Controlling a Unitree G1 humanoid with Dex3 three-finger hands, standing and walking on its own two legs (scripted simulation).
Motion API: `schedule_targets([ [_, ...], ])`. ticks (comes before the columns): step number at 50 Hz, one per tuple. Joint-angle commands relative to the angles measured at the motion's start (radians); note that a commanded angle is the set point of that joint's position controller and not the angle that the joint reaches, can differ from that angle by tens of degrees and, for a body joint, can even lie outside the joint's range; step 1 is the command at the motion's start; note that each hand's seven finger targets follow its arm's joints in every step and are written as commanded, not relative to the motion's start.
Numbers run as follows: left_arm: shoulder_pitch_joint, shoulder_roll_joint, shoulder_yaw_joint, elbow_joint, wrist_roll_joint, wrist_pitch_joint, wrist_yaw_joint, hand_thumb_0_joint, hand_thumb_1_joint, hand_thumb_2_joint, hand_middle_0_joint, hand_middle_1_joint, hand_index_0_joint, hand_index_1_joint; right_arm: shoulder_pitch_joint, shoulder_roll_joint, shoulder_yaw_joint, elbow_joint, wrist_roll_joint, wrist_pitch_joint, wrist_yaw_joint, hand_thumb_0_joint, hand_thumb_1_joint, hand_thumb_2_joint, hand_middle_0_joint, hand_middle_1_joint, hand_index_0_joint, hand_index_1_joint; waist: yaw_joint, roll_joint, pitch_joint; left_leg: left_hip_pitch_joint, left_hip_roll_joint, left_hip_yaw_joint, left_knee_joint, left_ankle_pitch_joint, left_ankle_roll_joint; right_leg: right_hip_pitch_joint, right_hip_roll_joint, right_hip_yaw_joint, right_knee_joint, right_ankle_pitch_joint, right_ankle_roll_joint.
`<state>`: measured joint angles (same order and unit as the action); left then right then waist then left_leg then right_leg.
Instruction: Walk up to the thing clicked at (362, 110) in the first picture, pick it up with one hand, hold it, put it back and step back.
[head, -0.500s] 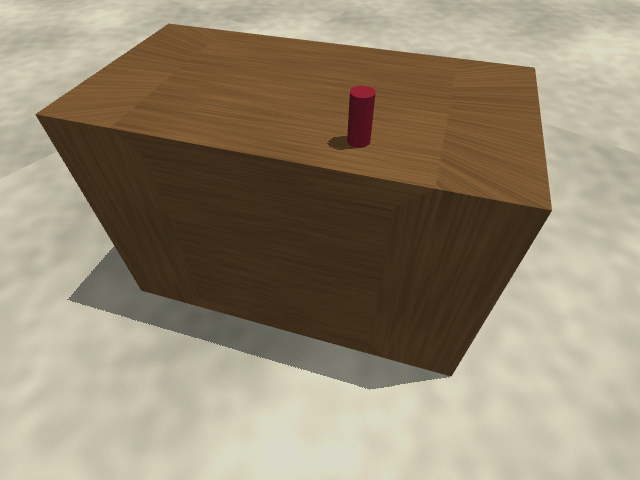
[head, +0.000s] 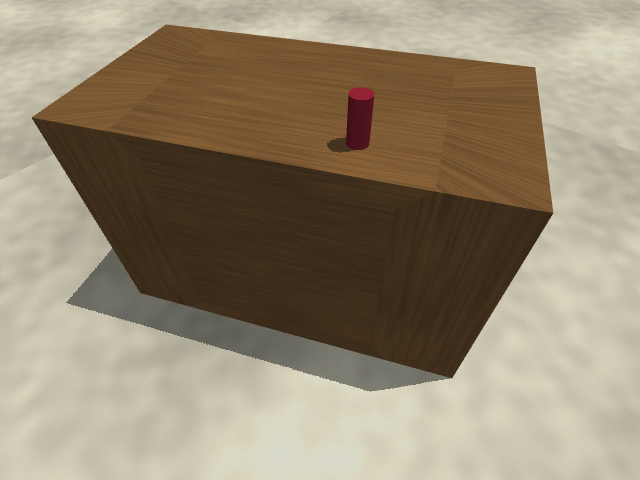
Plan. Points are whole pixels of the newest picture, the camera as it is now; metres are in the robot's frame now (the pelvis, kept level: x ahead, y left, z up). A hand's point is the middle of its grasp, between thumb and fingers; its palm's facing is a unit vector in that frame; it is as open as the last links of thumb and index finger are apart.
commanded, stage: stand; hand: left
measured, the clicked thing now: (359, 119) +0.80 -0.07 +0.03
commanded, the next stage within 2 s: walk up in 0.62 s
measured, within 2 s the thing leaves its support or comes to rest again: neither
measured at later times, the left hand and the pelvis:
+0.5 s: hand out of the picture +0.08 +0.25 -0.15, palm faces -0.02 -0.94 -0.34, open 7.4 cm; pelvis +0.00 +0.00 +0.00, yaw +0 degrees
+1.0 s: hand out of the picture +0.15 +0.19 -0.16, palm faces -0.13 -0.90 -0.42, open 7.4 cm; pelvis +0.07 -0.09 -0.04, yaw -8 degrees
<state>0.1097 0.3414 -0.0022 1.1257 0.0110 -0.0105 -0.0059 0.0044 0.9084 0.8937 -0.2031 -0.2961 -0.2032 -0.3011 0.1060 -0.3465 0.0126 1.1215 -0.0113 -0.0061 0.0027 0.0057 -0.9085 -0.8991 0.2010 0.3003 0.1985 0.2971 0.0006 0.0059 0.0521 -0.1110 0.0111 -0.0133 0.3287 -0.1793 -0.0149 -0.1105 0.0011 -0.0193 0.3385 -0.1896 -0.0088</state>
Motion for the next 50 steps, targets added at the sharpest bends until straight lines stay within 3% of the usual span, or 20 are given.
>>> schedule_targets([
  [1, -0.029, 0.215, 0.039, -0.056, -0.002, -0.024, 0.015, 0.000, 0.900, 0.900, -0.200, -0.300, -0.200, -0.300, -0.035, -0.208, -0.040, -0.058, 0.003, -0.026, -0.014, 0.000, -0.900, -0.900, 0.200, 0.300, 0.200, 0.300, 0.005, -0.008, -0.084, 0.013, 0.115, -0.085, -0.039, 0.148, 0.042, 0.012, -0.130, 0.105, -0.055, 0.156, -0.017],
  [22, -0.040, 0.217, 0.043, -0.056, -0.004, -0.021, 0.016, 0.000, 0.900, 0.900, -0.200, -0.300, -0.200, -0.300, -0.022, -0.205, -0.037, -0.056, 0.004, -0.026, -0.016, 0.000, -0.900, -0.900, 0.200, 0.300, 0.200, 0.300, 0.002, -0.005, -0.061, 0.001, 0.113, -0.089, -0.055, 0.142, 0.035, 0.019, -0.130, 0.102, -0.066, 0.142, -0.020],
  [26, -0.037, 0.215, 0.042, -0.059, 0.001, -0.023, 0.016, 0.000, 0.900, 0.900, -0.200, -0.300, -0.200, -0.300, -0.029, -0.211, -0.040, -0.062, 0.003, -0.026, -0.016, 0.000, -0.900, -0.900, 0.200, 0.300, 0.200, 0.300, 0.004, -0.007, -0.083, 0.015, 0.119, -0.085, -0.043, 0.163, 0.041, 0.029, -0.134, 0.101, -0.066, 0.176, -0.017],
  [30, -0.032, 0.218, 0.042, -0.056, -0.003, -0.023, 0.016, 0.000, 0.900, 0.900, -0.200, -0.300, -0.200, -0.300, -0.024, -0.213, -0.041, -0.058, 0.004, -0.024, -0.015, 0.000, -0.900, -0.900, 0.200, 0.300, 0.200, 0.300, 0.003, -0.011, -0.062, 0.015, 0.114, -0.087, -0.052, 0.126, 0.038, 0.008, -0.132, 0.104, -0.078, 0.131, -0.018],
  [31, 0.033, 0.282, 0.105, -0.137, 0.023, -0.009, -0.017, 0.000, 0.900, 0.900, -0.200, -0.300, -0.200, -0.300, 0.041, -0.310, -0.109, -0.114, -0.020, -0.046, -0.012, 0.000, -0.900, -0.900, 0.200, 0.300, 0.200, 0.300, -0.024, -0.049, -0.102, 0.120, 0.090, -0.071, 0.034, -0.307, 0.101, -0.125, -0.052, 0.122, 0.004, -0.288, -0.047],
  [32, -0.012, 0.270, 0.105, -0.151, 0.033, 0.002, -0.032, 0.000, 0.900, 0.900, -0.200, -0.300, -0.200, -0.300, 0.122, -0.329, -0.125, -0.090, -0.026, -0.053, -0.015, 0.000, -0.900, -0.900, 0.200, 0.300, 0.200, 0.300, -0.064, -0.011, -0.043, 0.199, 0.139, -0.150, 0.001, -0.484, 0.134, -0.349, -0.044, 0.120, 0.088, -0.435, -0.052],
  [33, -0.058, 0.239, 0.108, -0.174, 0.032, 0.011, -0.041, 0.000, 0.900, 0.900, -0.200, -0.300, -0.200, -0.300, 0.167, -0.370, -0.146, -0.084, -0.029, -0.055, -0.020, 0.000, -0.900, -0.900, 0.200, 0.300, 0.200, 0.300, -0.098, 0.116, 0.010, 0.216, 0.270, -0.297, -0.120, -0.607, 0.196, -0.483, -0.005, 0.044, 0.317, -0.360, -0.030],
  [34, -0.086, 0.250, 0.117, -0.203, 0.042, 0.019, -0.048, 0.000, 0.900, 0.900, -0.200, -0.300, -0.200, -0.300, 0.166, -0.403, -0.163, -0.100, -0.026, -0.062, -0.023, 0.000, -0.900, -0.900, 0.200, 0.300, 0.200, 0.300, -0.105, 0.138, 0.067, 0.143, 0.413, -0.407, -0.205, -0.592, 0.267, -0.558, -0.035, 0.075, 0.517, -0.312, -0.014],
  [35, -0.056, 0.261, 0.122, -0.218, 0.038, 0.015, -0.051, 0.000, 0.900, 0.900, -0.200, -0.300, -0.200, -0.300, 0.129, -0.406, -0.167, -0.128, -0.025, -0.073, -0.026, 0.000, -0.900, -0.900, 0.200, 0.300, 0.200, 0.300, -0.074, 0.081, 0.086, 0.092, 0.462, -0.433, -0.215, -0.506, 0.288, -0.555, -0.073, 0.136, 0.582, -0.288, -0.015],
  [36, -0.033, 0.259, 0.124, -0.221, 0.035, 0.011, -0.057, 0.000, 0.900, 0.900, -0.200, -0.300, -0.200, -0.300, 0.105, -0.392, -0.166, -0.145, -0.028, -0.080, -0.026, 0.000, -0.900, -0.900, 0.200, 0.300, 0.200, 0.300, -0.053, 0.057, 0.084, 0.069, 0.450, -0.409, -0.204, -0.428, 0.282, -0.529, -0.105, 0.163, 0.589, -0.254, -0.016],
  [37, 0.003, 0.263, 0.128, -0.220, 0.029, 0.007, -0.064, 0.000, 0.900, 0.900, -0.200, -0.300, -0.200, -0.300, 0.090, -0.349, -0.154, -0.163, -0.029, -0.087, -0.024, 0.000, -0.900, -0.900, 0.200, 0.300, 0.200, 0.300, -0.027, 0.024, 0.062, 0.079, 0.397, -0.339, -0.184, -0.373, 0.258, -0.506, -0.109, 0.173, 0.590, -0.219, -0.013],
  [38, 0.032, 0.251, 0.127, -0.224, 0.027, 0.007, -0.073, 0.000, 0.900, 0.900, -0.200, -0.300, -0.200, -0.300, 0.083, -0.323, -0.148, -0.183, -0.032, -0.088, -0.018, 0.000, -0.900, -0.900, 0.200, 0.300, 0.200, 0.300, -0.024, 0.049, 0.041, 0.090, 0.349, -0.249, -0.169, -0.345, 0.232, -0.493, -0.107, 0.145, 0.537, -0.220, -0.009],
  [41, 0.095, 0.230, 0.129, -0.240, 0.022, 0.009, -0.100, 0.000, 0.900, 0.900, -0.200, -0.300, -0.200, -0.300, 0.003, -0.336, -0.162, -0.231, -0.042, -0.085, -0.001, 0.000, -0.900, -0.900, 0.200, 0.300, 0.200, 0.300, 0.015, 0.201, 0.041, 0.030, 0.288, -0.073, -0.114, -0.249, 0.196, -0.355, -0.118, 0.062, 0.384, -0.187, 0.000],
  [43, 0.092, 0.236, 0.137, -0.239, 0.023, 0.001, -0.100, 0.000, 0.900, 0.900, -0.200, -0.300, -0.200, -0.300, 0.009, -0.325, -0.161, -0.245, -0.046, -0.078, 0.006, 0.000, -0.900, -0.900, 0.200, 0.300, 0.200, 0.300, 0.006, 0.198, 0.042, -0.090, 0.235, 0.009, -0.060, -0.247, 0.166, -0.213, -0.085, 0.009, 0.303, -0.133, -0.004],
  [45, 0.208, 0.241, 0.144, -0.197, 0.026, -0.007, -0.090, 0.000, 0.900, 0.900, -0.200, -0.300, -0.200, -0.300, -0.015, -0.315, -0.159, -0.260, -0.039, -0.064, 0.009, 0.000, -0.900, -0.900, 0.200, 0.300, 0.200, 0.300, 0.063, 0.121, 0.018, -0.209, 0.190, 0.081, 0.092, -0.313, 0.139, -0.008, -0.032, -0.067, 0.229, 0.011, -0.004],
  [46, 0.305, 0.269, 0.156, -0.168, 0.026, -0.014, -0.079, 0.000, 0.900, 0.900, -0.200, -0.300, -0.200, -0.300, 0.012, -0.283, -0.145, -0.261, -0.043, -0.055, 0.009, 0.000, -0.900, -0.900, 0.200, 0.300, 0.200, 0.300, 0.092, -0.003, -0.026, -0.263, 0.141, 0.117, 0.281, -0.339, 0.124, 0.109, 0.002, -0.070, 0.228, -0.010, -0.001],
  [47, 0.408, 0.330, 0.181, -0.148, 0.028, -0.023, -0.061, 0.000, 0.900, 0.900, -0.200, -0.300, -0.200, -0.300, 0.061, -0.226, -0.124, -0.268, -0.042, -0.048, 0.010, 0.000, -0.900, -0.900, 0.200, 0.300, 0.200, 0.300, 0.138, -0.208, -0.071, -0.375, 0.088, 0.149, 0.535, -0.382, 0.102, 0.239, -0.016, 0.012, 0.175, -0.132, -0.019],
  [48, 0.457, 0.409, 0.202, -0.170, 0.029, -0.026, -0.042, 0.000, 0.900, 0.900, -0.200, -0.300, -0.200, -0.300, 0.062, -0.165, -0.098, -0.300, -0.027, -0.043, 0.017, 0.000, -0.900, -0.900, 0.200, 0.300, 0.200, 0.300, 0.164, -0.425, -0.032, -0.537, -0.028, 0.134, 0.775, -0.484, 0.060, 0.170, -0.212, 0.432, -0.070, -0.537, -0.084],
  [49, 0.355, 0.443, 0.195, -0.220, 0.026, -0.029, -0.046, 0.000, 0.900, 0.900, -0.200, -0.300, -0.200, -0.300, 0.076, -0.248, -0.120, -0.305, -0.017, -0.032, 0.020, 0.000, -0.900, -0.900, 0.200, 0.300, 0.200, 0.300, 0.103, -0.311, 0.011, -0.504, -0.005, 0.028, 0.838, -0.437, 0.038, 0.012, -0.357, 0.750, -0.230, -0.747, -0.200],
  [50, 0.272, 0.457, 0.193, -0.257, 0.016, -0.028, -0.047, 0.000, 0.900, 0.900, -0.200, -0.300, -0.200, -0.300, 0.089, -0.312, -0.140, -0.285, -0.019, -0.033, 0.017, 0.000, -0.900, -0.900, 0.200, 0.300, 0.200, 0.300, 0.068, -0.244, 0.089, -0.474, 0.042, -0.011, 0.841, -0.405, 0.035, -0.095, -0.383, 0.798, -0.231, -0.764, -0.250],
])
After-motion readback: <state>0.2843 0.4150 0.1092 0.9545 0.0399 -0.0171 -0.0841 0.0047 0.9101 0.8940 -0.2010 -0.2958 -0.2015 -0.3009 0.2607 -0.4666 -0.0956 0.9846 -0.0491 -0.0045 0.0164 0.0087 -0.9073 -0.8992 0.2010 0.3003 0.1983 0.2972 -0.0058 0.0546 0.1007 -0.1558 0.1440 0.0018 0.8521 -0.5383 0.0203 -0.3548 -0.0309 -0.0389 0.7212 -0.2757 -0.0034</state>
